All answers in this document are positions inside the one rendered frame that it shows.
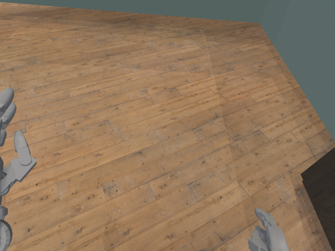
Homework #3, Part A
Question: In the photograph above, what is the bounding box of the left robot forearm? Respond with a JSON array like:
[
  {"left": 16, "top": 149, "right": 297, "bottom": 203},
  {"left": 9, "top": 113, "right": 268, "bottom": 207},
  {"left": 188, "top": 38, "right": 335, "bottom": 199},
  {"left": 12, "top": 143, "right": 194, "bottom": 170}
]
[{"left": 0, "top": 206, "right": 13, "bottom": 251}]

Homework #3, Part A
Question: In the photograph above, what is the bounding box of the counter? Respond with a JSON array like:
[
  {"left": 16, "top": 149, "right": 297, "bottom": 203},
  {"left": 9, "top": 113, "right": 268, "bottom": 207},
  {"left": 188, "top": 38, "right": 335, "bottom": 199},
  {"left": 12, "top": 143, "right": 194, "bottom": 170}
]
[{"left": 301, "top": 147, "right": 335, "bottom": 251}]

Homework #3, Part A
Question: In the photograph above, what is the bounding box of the left robot hand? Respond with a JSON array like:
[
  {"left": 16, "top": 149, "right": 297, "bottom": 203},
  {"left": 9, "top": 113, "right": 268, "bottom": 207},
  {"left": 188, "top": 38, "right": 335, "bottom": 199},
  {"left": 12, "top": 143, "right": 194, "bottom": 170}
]
[{"left": 0, "top": 87, "right": 37, "bottom": 205}]

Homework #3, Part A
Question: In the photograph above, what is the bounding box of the right robot hand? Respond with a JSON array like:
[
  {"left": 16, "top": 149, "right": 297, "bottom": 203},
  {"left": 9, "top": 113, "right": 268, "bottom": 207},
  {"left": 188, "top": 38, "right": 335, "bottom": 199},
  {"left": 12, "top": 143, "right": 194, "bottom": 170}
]
[{"left": 248, "top": 208, "right": 289, "bottom": 251}]

